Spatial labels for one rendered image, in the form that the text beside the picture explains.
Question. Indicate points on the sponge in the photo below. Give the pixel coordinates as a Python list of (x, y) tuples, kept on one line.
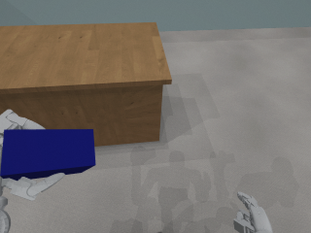
[(40, 153)]

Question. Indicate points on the left robot forearm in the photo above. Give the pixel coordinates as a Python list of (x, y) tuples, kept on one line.
[(5, 220)]

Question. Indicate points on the table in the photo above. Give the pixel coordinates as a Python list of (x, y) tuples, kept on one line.
[(107, 77)]

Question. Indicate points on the left robot hand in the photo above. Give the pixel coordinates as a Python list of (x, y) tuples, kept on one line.
[(24, 187)]

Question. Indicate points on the right robot hand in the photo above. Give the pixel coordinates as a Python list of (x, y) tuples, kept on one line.
[(254, 221)]

